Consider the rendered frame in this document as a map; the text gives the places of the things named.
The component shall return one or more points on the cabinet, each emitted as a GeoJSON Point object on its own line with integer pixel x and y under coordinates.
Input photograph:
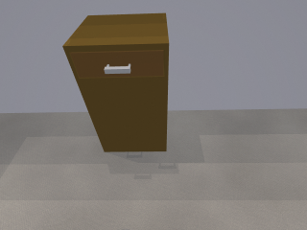
{"type": "Point", "coordinates": [130, 114]}

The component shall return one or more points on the drawer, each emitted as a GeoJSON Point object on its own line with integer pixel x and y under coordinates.
{"type": "Point", "coordinates": [143, 63]}

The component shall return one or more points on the handle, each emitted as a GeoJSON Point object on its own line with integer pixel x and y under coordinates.
{"type": "Point", "coordinates": [117, 69]}

